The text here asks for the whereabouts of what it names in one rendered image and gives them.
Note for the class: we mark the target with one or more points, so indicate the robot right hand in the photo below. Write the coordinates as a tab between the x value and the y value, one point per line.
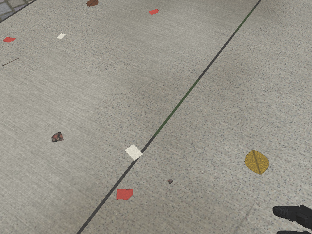
301	214

